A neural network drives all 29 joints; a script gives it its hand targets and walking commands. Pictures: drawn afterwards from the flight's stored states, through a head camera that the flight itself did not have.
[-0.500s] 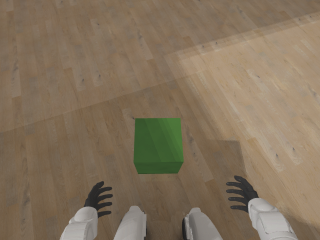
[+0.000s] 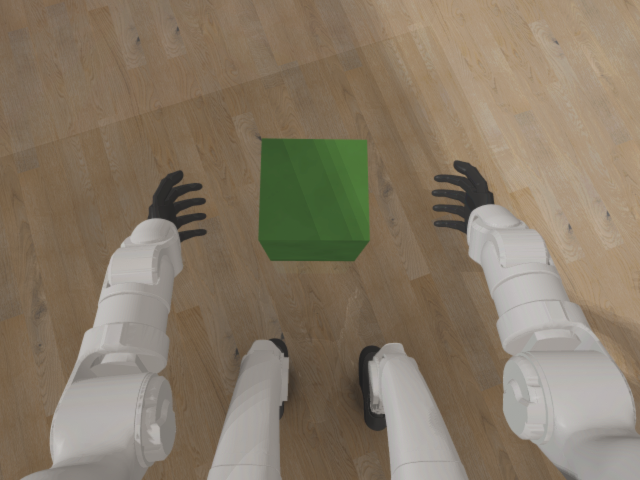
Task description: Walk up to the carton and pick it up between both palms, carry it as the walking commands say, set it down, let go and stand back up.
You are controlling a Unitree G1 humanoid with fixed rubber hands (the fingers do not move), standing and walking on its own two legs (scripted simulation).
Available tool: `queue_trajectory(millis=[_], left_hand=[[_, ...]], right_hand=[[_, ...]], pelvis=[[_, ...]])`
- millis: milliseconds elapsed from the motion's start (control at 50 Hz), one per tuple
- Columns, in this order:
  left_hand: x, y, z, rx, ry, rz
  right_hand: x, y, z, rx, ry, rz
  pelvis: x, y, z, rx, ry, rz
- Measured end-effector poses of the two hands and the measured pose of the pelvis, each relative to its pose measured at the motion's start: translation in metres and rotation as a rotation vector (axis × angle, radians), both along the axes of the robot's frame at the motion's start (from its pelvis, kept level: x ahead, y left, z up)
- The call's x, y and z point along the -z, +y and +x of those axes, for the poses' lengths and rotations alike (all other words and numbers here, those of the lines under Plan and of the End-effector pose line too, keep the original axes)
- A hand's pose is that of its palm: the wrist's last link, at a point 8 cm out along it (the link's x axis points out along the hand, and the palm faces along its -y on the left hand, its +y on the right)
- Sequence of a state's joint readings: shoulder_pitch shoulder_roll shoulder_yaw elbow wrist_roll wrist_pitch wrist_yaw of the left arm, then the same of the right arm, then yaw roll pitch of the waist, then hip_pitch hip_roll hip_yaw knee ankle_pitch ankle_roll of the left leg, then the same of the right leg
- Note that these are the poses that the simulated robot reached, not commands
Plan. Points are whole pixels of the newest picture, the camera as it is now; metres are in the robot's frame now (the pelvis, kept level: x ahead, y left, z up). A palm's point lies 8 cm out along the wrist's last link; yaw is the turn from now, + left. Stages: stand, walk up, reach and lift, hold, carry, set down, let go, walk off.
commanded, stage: reach and lift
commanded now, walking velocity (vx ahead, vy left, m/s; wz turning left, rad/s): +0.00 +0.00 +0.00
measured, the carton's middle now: (313, 207) +0.57 +0.02 -0.54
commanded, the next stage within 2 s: none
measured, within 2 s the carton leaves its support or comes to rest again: neither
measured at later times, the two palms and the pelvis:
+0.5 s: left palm (167, 127) +0.56 +0.24 -0.13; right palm (453, 125) +0.56 -0.17 -0.13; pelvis +0.03 +0.00 -0.02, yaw -1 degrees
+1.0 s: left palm (183, 141) +0.57 +0.23 -0.19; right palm (438, 139) +0.57 -0.17 -0.18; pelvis +0.00 +0.01 -0.08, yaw -1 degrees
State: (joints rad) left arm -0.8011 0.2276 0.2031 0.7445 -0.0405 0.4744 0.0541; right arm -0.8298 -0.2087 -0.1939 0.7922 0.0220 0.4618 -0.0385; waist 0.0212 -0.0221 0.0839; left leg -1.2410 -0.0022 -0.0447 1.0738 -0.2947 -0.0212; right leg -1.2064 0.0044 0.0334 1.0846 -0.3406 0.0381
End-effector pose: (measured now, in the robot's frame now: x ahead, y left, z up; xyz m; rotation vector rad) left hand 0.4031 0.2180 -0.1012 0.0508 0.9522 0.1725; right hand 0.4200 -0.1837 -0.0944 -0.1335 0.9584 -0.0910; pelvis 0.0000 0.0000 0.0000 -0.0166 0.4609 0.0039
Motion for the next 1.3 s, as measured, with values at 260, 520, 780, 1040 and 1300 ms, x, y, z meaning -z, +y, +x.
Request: queue_trajectory(millis=[260,520,780,1040,1300], left_hand=[[0.005,0.013,0.089,0.010,-0.172,0.021],[0.024,0.018,0.158,-0.005,-0.319,-0.016],[0.029,0.028,0.161,0.008,-0.333,0.001],[0.106,0.012,0.163,0.024,-0.293,-0.018],[0.185,0.021,0.170,-0.011,-0.324,0.022]], right_hand=[[0.016,0.005,0.079,0.016,-0.161,0.022],[0.031,0.010,0.150,-0.005,-0.296,0.009],[0.036,0.017,0.154,-0.004,-0.322,0.028],[0.108,0.010,0.152,0.029,-0.283,0.032],[0.200,0.015,0.159,0.011,-0.306,0.011]], pelvis=[[0.006,0.000,0.021,0.005,0.213,-0.001],[0.016,0.003,0.028,0.009,0.367,-0.010],[0.018,0.011,0.019,0.015,0.400,-0.014],[0.090,0.006,0.000,0.009,0.384,-0.021],[0.172,0.002,-0.007,0.020,0.397,-0.013]])
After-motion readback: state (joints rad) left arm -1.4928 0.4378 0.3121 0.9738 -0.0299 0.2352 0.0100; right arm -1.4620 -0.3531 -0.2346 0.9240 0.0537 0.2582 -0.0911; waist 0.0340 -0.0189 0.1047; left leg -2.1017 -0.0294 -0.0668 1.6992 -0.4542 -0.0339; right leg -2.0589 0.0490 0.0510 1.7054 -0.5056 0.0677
